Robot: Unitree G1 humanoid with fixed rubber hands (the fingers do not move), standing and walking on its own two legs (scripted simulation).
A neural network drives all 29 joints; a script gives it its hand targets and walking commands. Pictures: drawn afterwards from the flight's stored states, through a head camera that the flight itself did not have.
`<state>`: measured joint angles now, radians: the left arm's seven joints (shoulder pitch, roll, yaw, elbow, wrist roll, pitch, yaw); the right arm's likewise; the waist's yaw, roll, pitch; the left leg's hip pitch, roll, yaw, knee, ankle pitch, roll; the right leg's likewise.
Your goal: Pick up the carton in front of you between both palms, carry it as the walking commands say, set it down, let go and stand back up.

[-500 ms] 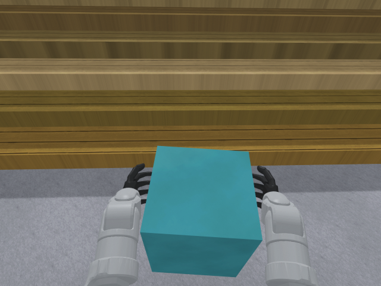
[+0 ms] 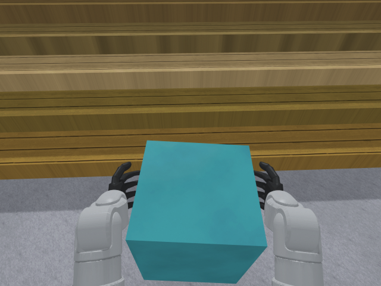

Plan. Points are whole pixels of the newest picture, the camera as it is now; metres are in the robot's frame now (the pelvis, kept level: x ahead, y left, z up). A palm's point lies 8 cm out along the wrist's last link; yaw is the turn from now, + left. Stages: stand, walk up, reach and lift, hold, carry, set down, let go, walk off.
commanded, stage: carry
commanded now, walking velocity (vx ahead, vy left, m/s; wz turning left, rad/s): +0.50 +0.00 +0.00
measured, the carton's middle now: (193, 215) +0.27 +0.01 +0.01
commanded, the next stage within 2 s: none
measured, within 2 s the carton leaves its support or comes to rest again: neither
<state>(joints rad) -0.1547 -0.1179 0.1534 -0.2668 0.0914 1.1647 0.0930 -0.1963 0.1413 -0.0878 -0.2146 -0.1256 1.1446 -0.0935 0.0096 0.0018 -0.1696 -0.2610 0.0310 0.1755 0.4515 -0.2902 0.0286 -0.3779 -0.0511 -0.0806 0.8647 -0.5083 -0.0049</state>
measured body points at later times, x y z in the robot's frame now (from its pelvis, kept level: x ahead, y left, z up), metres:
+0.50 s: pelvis +0.29 -0.04 +0.01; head +0.31 -0.05 +0.46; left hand +0.56 +0.14 +0.10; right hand +0.60 -0.17 +0.10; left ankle +0.37 +0.10 -0.69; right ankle +0.22 -0.11 -0.74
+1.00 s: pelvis +0.62 +0.01 +0.00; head +0.66 +0.01 +0.45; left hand +1.00 +0.15 +0.15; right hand +0.99 -0.15 +0.16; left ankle +0.55 +0.08 -0.74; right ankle +0.73 -0.13 -0.69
